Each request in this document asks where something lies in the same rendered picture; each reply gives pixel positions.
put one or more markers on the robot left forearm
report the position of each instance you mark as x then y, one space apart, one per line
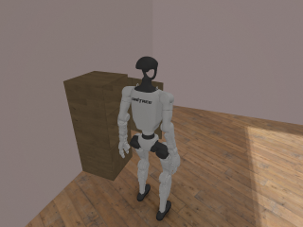
122 130

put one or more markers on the left robot hand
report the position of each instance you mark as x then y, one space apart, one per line
125 146

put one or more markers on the robot left upper arm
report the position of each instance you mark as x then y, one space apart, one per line
125 104

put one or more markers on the robot right shin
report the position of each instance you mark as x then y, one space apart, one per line
164 190

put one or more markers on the robot right upper arm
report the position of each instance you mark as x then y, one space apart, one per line
167 100

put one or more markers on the robot left thigh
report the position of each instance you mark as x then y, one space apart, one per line
143 154

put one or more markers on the right robot hand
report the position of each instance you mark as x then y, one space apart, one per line
175 162

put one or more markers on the robot right forearm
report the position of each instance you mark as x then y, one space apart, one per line
170 140

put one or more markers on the cupboard door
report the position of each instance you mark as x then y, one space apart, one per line
133 82

